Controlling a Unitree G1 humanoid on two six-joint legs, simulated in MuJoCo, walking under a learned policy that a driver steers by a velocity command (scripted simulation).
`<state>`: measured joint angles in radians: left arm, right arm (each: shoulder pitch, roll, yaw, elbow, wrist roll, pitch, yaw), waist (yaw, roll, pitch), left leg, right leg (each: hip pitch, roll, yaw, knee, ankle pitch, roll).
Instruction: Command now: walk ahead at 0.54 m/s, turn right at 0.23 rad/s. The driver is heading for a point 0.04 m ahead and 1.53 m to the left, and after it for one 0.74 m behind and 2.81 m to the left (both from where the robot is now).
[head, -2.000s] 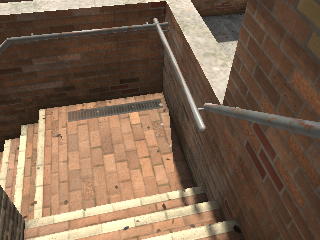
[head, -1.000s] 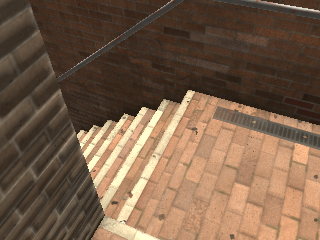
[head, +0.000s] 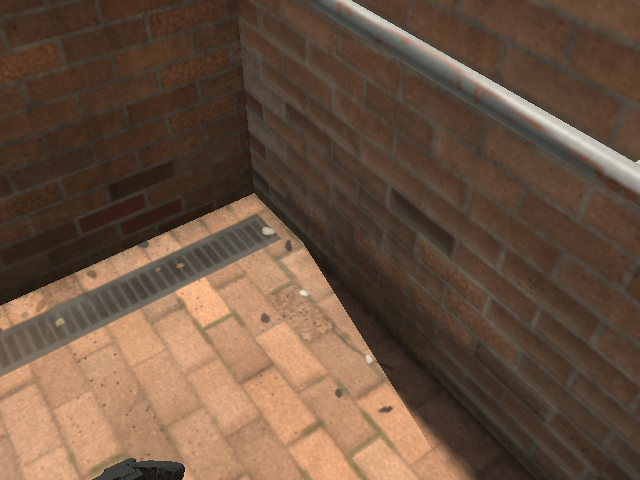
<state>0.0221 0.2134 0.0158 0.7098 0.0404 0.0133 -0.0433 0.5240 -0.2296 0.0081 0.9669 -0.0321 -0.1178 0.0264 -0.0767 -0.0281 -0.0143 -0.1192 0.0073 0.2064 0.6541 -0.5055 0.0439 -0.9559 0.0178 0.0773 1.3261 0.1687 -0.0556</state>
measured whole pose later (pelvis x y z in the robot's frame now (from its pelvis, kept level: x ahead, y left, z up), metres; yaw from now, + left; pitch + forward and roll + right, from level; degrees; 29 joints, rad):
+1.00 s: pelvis +0.38 +0.05 -0.18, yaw +44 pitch +2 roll -1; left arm -0.06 0.23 0.07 0.60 -0.01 0.00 0.03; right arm 0.16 -0.30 -0.08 0.58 0.05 0.09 -0.06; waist -0.06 -0.02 0.03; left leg -0.36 -0.25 -0.40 0.60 -0.22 0.05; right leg -0.51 0.09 0.20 0.69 -0.22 0.08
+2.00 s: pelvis +0.45 +0.16 -0.19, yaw +102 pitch +5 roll -1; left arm 0.16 0.28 0.08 0.65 0.01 -0.09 0.00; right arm 0.18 -0.27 -0.07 0.63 -0.07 -0.02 0.07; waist -0.01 0.01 -0.03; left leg -0.32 -0.15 -0.39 0.73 -0.48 -0.01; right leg -0.38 0.07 0.04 0.61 -0.30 -0.04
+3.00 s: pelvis +0.21 +0.61 -0.22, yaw +115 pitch -2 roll +2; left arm 0.11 0.28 0.07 0.73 0.01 -0.05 -0.06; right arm 0.43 -0.23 -0.04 0.94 0.00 -0.10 -0.06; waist 0.01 -0.03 0.07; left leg 0.17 0.07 0.32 0.61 -0.50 -0.07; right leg -0.60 0.01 -0.09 0.74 0.39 -0.20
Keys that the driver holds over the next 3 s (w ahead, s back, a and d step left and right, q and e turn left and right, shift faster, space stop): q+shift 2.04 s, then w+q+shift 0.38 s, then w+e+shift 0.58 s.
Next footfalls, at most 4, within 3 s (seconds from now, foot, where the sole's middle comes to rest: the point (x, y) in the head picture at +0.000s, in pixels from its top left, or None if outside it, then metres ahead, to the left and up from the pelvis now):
0.16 right None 0.19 -0.14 -0.75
0.54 left None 0.39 0.15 -0.95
1.04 right None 0.56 0.04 -0.95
1.52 left None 0.31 0.12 -0.95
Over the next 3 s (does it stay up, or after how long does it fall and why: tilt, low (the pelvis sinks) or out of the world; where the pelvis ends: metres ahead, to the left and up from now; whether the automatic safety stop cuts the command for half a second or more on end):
stays up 0.21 0.61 -0.22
